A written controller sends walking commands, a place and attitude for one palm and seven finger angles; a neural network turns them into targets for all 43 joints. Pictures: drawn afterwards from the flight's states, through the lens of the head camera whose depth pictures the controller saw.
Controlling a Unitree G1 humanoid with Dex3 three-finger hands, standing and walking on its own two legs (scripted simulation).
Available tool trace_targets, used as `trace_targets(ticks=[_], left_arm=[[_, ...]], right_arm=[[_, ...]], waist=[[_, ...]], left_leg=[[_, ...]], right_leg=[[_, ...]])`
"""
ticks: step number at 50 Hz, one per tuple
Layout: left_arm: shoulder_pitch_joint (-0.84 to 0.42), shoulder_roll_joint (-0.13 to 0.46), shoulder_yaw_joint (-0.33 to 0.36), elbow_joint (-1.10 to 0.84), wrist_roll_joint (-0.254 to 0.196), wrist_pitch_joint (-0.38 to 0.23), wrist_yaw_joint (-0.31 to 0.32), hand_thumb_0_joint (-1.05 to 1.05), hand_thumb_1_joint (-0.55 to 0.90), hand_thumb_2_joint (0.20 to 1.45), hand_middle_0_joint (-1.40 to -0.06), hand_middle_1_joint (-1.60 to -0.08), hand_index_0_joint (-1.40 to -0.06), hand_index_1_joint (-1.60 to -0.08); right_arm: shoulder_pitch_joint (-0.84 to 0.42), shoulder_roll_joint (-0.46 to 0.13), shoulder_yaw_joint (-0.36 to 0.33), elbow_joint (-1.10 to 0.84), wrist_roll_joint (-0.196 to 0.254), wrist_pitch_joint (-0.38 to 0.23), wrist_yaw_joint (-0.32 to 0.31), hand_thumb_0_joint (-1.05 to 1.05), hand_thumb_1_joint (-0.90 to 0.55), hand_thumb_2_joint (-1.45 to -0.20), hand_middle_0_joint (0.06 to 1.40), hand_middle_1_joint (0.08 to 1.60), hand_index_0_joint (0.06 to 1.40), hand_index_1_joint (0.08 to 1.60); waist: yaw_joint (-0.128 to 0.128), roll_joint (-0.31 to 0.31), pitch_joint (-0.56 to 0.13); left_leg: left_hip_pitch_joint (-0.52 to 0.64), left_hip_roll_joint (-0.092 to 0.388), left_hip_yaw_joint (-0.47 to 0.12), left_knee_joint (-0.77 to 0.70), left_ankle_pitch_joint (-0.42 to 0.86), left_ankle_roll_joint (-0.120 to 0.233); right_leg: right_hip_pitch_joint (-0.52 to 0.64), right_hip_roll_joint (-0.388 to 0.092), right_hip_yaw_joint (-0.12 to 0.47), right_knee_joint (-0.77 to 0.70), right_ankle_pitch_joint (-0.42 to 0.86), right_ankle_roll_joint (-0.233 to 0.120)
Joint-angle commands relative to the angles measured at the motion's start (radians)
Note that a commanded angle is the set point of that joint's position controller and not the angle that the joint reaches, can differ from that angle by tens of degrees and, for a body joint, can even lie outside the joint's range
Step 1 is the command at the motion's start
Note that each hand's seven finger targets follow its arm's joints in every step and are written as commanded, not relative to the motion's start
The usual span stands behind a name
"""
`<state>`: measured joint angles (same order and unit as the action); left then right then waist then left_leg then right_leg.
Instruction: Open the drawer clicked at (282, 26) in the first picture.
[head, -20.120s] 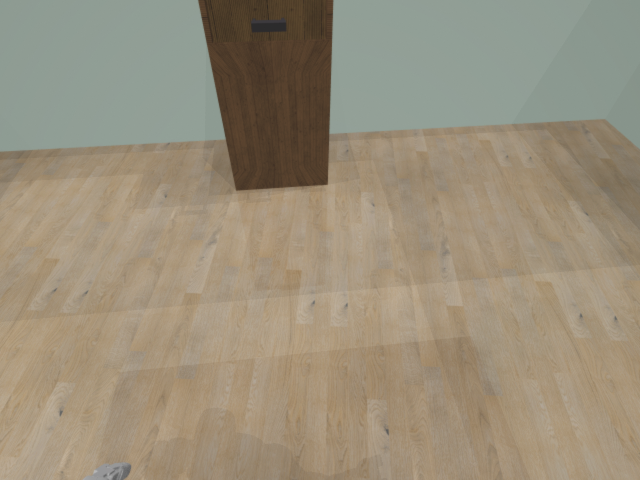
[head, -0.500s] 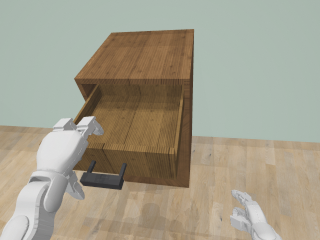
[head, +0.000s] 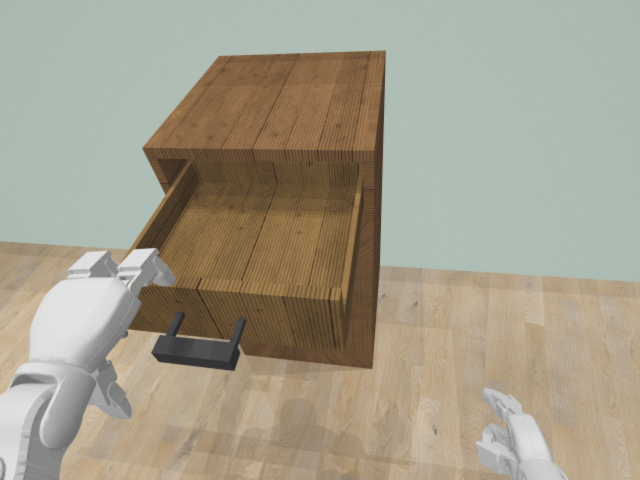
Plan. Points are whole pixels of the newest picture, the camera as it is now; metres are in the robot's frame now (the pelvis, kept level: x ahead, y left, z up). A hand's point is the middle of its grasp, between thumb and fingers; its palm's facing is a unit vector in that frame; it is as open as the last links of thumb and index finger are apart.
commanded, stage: draw the hand back to the body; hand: left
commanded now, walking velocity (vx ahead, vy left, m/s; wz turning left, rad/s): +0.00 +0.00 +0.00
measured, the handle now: (202, 337) +0.29 +0.24 -0.01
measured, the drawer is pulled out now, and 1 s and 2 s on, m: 0.30 0.30 0.30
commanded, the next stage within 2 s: step back with the hand held close in 1.10 s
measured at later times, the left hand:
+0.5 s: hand (126, 303) +0.22 +0.23 +0.17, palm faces +0.38 -0.85 -0.36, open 12.1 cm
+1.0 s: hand (100, 321) +0.20 +0.25 +0.17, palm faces +0.43 -0.82 -0.39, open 7.9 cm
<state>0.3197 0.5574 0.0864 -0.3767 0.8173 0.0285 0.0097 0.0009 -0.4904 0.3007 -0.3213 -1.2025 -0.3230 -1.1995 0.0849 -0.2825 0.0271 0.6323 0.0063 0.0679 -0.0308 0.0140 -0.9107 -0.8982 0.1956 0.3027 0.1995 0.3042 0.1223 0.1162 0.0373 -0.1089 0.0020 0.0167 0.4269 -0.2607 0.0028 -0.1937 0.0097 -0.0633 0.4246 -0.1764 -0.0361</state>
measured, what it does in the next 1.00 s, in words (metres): stands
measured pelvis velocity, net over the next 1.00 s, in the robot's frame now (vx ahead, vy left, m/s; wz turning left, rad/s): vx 0.02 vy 0.01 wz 0.01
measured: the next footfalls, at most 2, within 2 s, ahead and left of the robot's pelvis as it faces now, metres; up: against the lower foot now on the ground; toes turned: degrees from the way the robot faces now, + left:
none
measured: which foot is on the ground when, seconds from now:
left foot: down 0.00-1.00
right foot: down 0.00-1.00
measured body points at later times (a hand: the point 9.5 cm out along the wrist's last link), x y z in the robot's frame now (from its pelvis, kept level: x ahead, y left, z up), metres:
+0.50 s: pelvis +0.02 +0.01 +0.00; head +0.01 -0.01 +0.45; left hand +0.19 +0.28 +0.19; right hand +0.20 -0.20 -0.08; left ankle -0.02 +0.12 -0.74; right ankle +0.04 -0.09 -0.74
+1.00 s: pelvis +0.02 +0.01 +0.00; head +0.01 -0.01 +0.45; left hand +0.17 +0.30 +0.19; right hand +0.22 -0.19 -0.07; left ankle -0.02 +0.12 -0.74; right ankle +0.04 -0.09 -0.74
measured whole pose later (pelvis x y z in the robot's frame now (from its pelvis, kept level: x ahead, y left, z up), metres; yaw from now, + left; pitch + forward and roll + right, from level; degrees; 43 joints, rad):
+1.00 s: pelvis +0.02 +0.01 +0.00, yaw +0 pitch -5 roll -1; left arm 0.49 0.31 0.30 -0.47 -0.04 -0.12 0.10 0.01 0.75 0.84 -0.22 -0.40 -0.22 -0.39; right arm 0.17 -0.20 0.03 0.63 -0.02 -0.15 -0.06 0.01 -0.91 -0.90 0.20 0.30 0.20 0.30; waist 0.08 0.07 0.05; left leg -0.03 0.01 0.01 0.39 -0.28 0.01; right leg -0.10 0.02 -0.07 0.36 -0.17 -0.02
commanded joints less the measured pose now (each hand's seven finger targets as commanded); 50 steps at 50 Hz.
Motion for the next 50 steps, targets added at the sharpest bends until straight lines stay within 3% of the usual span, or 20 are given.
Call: trace_targets(ticks=[1, 4, 5, 6, 7, 8, 9, 10, 13, 14, 15, 19, 26, 29, 32, 39, 41, 45, 47, 50], left_arm=[[-0.147, 0.221, 0.184, -0.173, 0.003, -0.016, 0.061, 0.0, -0.5, 0.3, -0.3, -1.2, -0.3, -1.2], [-0.109, 0.241, 0.217, -0.194, -0.005, -0.008, 0.065, 0.0, -0.5, 0.3, -0.3, -1.2, -0.3, -1.2], [-0.106, 0.213, 0.185, -0.199, 0.003, -0.007, 0.062, 0.0, -0.5, 0.3, -0.3, -1.2, -0.3, -1.2], [-0.147, -0.161, 0.163, -0.225, -0.713, -0.094, 0.07, 0.0, -0.465, 0.315, -0.298, -1.178, -0.298, -1.178], [-0.058, -0.055, 0.222, -0.147, -0.744, -0.132, 0.084, 0.0, -0.43, 0.33, -0.295, -1.155, -0.295, -1.155], [-0.014, -0.017, 0.296, -0.196, -0.812, -0.162, 0.096, 0.0, -0.395, 0.345, -0.292, -1.133, -0.292, -1.133], [-0.028, 0.005, 0.318, -0.235, -0.836, -0.191, 0.108, 0.0, -0.36, 0.36, -0.29, -1.11, -0.29, -1.11], [-0.084, -0.02, 0.297, -0.312, -0.84, -0.217, 0.115, 0.0, -0.325, 0.375, -0.287, -1.087, -0.287, -1.087], [-0.039, -0.065, 0.278, -0.29, -0.846, -0.241, 0.131, 0.0, -0.22, 0.42, -0.28, -1.02, -0.28, -1.02], [-0.014, -0.053, 0.296, -0.264, -0.848, -0.24, 0.132, 0.0, -0.185, 0.435, -0.277, -0.997, -0.277, -0.997], [-0.017, -0.079, 0.273, -0.272, -0.853, -0.242, 0.126, 0.0, -0.15, 0.45, -0.275, -0.975, -0.275, -0.975], [-0.004, -0.079, 0.278, -0.309, -0.853, -0.252, 0.119, 0.0, -0.01, 0.51, -0.265, -0.885, -0.265, -0.885], [0.072, -0.088, 0.292, -0.309, -0.862, -0.243, 0.108, 0.0, 0.235, 0.615, -0.247, -0.728, -0.247, -0.728], [0.09, -0.076, 0.313, -0.318, -0.862, -0.241, 0.107, 0.0, 0.34, 0.66, -0.24, -0.66, -0.24, -0.66], [0.115, -0.082, 0.317, -0.305, -0.864, -0.235, 0.108, 0.0, 0.445, 0.705, -0.232, -0.592, -0.232, -0.592], [0.103, -0.067, 0.334, -0.315, -0.865, -0.221, 0.107, 0.0, 0.69, 0.81, -0.215, -0.435, -0.215, -0.435], [0.106, -0.084, 0.318, -0.298, -0.866, -0.217, 0.105, 0.0, 0.76, 0.84, -0.21, -0.39, -0.21, -0.39], [0.088, -0.078, 0.315, -0.312, -0.863, -0.215, 0.11, 0.0, 0.9, 0.9, -0.2, -0.3, -0.2, -0.3], [0.098, -0.08, 0.317, -0.3, -0.865, -0.211, 0.11, 0.0, 0.9, 0.9, -0.2, -0.3, -0.2, -0.3], [0.088, -0.077, 0.319, -0.3, -0.865, -0.21, 0.111, 0.0, 0.9, 0.9, -0.2, -0.3, -0.2, -0.3]], right_arm=[[-0.181, -0.071, -0.029, -0.167, -0.003, -0.059, -0.012, 0.0, -0.9, -0.9, 0.2, 0.3, 0.2, 0.3], [-0.198, -0.079, -0.028, -0.18, 0.001, -0.065, -0.011, 0.0, -0.9, -0.9, 0.2, 0.3, 0.2, 0.3], [-0.18, -0.072, -0.022, -0.179, -0.004, -0.063, -0.006, 0.0, -0.9, -0.9, 0.2, 0.3, 0.2, 0.3], [-0.118, 0.011, -0.028, -0.237, 0.007, -0.134, -0.027, 0.0, -0.9, -0.9, 0.2, 0.3, 0.2, 0.3], [-0.109, -0.028, -0.025, -0.198, -0.004, -0.177, -0.042, 0.0, -0.9, -0.9, 0.2, 0.3, 0.2, 0.3], [-0.104, -0.033, -0.025, -0.192, -0.007, -0.194, -0.059, 0.0, -0.9, -0.9, 0.2, 0.3, 0.2, 0.3], [-0.103, -0.034, -0.018, -0.177, -0.009, -0.217, -0.067, 0.0, -0.9, -0.9, 0.2, 0.3, 0.2, 0.3], [-0.096, -0.029, -0.015, -0.182, -0.015, -0.24, -0.069, 0.0, -0.9, -0.9, 0.2, 0.3, 0.2, 0.3], [-0.055, -0.02, -0.015, -0.157, -0.024, -0.275, -0.065, 0.0, -0.9, -0.9, 0.2, 0.3, 0.2, 0.3], [-0.054, -0.026, -0.018, -0.145, -0.028, -0.28, -0.063, 0.0, -0.9, -0.9, 0.2, 0.3, 0.2, 0.3], [-0.056, -0.024, -0.018, -0.15, -0.026, -0.284, -0.059, 0.0, -0.9, -0.9, 0.2, 0.3, 0.2, 0.3], [-0.052, -0.028, -0.026, -0.152, -0.029, -0.296, -0.049, 0.0, -0.9, -0.9, 0.2, 0.3, 0.2, 0.3], [-0.035, -0.031, -0.038, -0.154, -0.027, -0.289, -0.039, 0.0, -0.9, -0.9, 0.2, 0.3, 0.2, 0.3], [-0.036, -0.034, -0.043, -0.152, -0.027, -0.284, -0.041, 0.0, -0.9, -0.9, 0.2, 0.3, 0.2, 0.3], [-0.031, -0.029, -0.045, -0.153, -0.024, -0.275, -0.041, 0.0, -0.9, -0.9, 0.2, 0.3, 0.2, 0.3], [-0.036, -0.033, -0.046, -0.155, -0.024, -0.268, -0.045, 0.0, -0.9, -0.9, 0.2, 0.3, 0.2, 0.3], [-0.033, -0.027, -0.042, -0.155, -0.022, -0.265, -0.045, 0.0, -0.9, -0.9, 0.2, 0.3, 0.2, 0.3], [-0.035, -0.028, -0.039, -0.155, -0.024, -0.271, -0.048, 0.0, -0.9, -0.9, 0.2, 0.3, 0.2, 0.3], [-0.035, -0.026, -0.038, -0.156, -0.024, -0.268, -0.046, 0.0, -0.9, -0.9, 0.2, 0.3, 0.2, 0.3], [-0.04, -0.024, -0.038, -0.156, -0.026, -0.269, -0.049, 0.0, -0.9, -0.9, 0.2, 0.3, 0.2, 0.3]], waist=[[-0.002, -0.056, -0.142], [0.01, -0.033, -0.168], [0.008, -0.054, -0.189], [-0.097, -0.204, -0.072], [-0.08, -0.24, -0.06], [-0.056, -0.231, -0.07], [-0.053, -0.174, -0.092], [-0.052, -0.086, -0.119], [-0.055, 0.004, -0.086], [-0.052, -0.026, -0.047], [-0.057, -0.032, -0.034], [-0.052, -0.002, -0.066], [-0.054, -0.072, -0.099], [-0.051, -0.046, -0.111], [-0.052, -0.071, -0.122], [-0.052, -0.037, -0.095], [-0.056, -0.064, -0.079], [-0.058, -0.025, -0.08], [-0.054, -0.061, -0.082], [-0.054, -0.044, -0.068]], left_leg=[[-0.065, -0.024, -0.008, -0.059, 0.141, 0.015], [-0.061, -0.02, -0.013, -0.049, 0.167, 0.012], [-0.065, -0.024, -0.005, -0.049, 0.173, 0.013], [0.014, 0.021, -0.003, -0.048, 0.091, 0.042], [0.005, 0.033, -0.007, -0.059, 0.044, 0.042], [0.005, 0.025, -0.004, -0.067, 0.056, 0.038], [0.018, 0.019, -0.006, -0.076, 0.056, 0.03], [0.028, 0.015, -0.001, -0.083, 0.079, 0.026], [0.02, 0.016, 0.001, -0.105, 0.13, 0.011], [0.005, 0.018, -0.004, -0.107, 0.134, 0.008], [-0.003, 0.019, -0.001, -0.11, 0.136, 0.009], [0.005, 0.016, -0.005, -0.103, 0.187, 0.003], [0.007, 0.022, -0.01, -0.087, 0.292, -0.001], [0.015, 0.017, -0.005, -0.077, 0.321, -0.003], [0.02, 0.021, -0.003, -0.075, 0.341, -0.002], [0.019, 0.016, -0.007, -0.08, 0.32, -0.005], [0.014, 0.019, -0.012, -0.088, 0.293, -0.005], [0.015, 0.015, -0.012, -0.093, 0.258, -0.004], [0.009, 0.017, -0.017, -0.094, 0.257, -0.003], [0.007, 0.015, -0.016, -0.096, 0.25, -0.004]], right_leg=[[0.103, -0.026, 0.075, -0.086, -0.01, 0.02], [0.119, -0.02, 0.087, -0.074, 0.035, 0.017], [0.126, -0.028, 0.069, -0.065, 0.033, 0.021], [0.098, -0.002, 0.025, -0.095, 0.017, 0.016], [0.09, -0.005, 0.033, -0.097, -0.036, 0.021], [0.108, -0.013, 0.034, -0.12, -0.047, 0.027], [0.123, -0.013, 0.039, -0.128, -0.06, 0.028], [0.133, -0.025, 0.036, -0.121, -0.035, 0.024], [0.148, -0.023, 0.026, -0.113, 0.02, 0.015], [0.141, -0.017, 0.026, -0.124, 0.022, 0.012], [0.141, -0.021, 0.027, -0.124, 0.031, 0.014], [0.168, -0.016, 0.028, -0.114, 0.077, 0.008], [0.19, -0.013, 0.017, -0.083, 0.182, 0.014], [0.192, -0.011, 0.024, -0.088, 0.212, 0.012], [0.193, -0.012, 0.019, -0.08, 0.226, 0.017], [0.171, -0.005, 0.024, -0.099, 0.202, 0.014], [0.164, -0.006, 0.018, -0.099, 0.173, 0.016], [0.161, -0.008, 0.022, -0.108, 0.144, 0.015], [0.168, -0.006, 0.021, -0.105, 0.142, 0.015], [0.163, -0.008, 0.024, -0.111, 0.14, 0.014]])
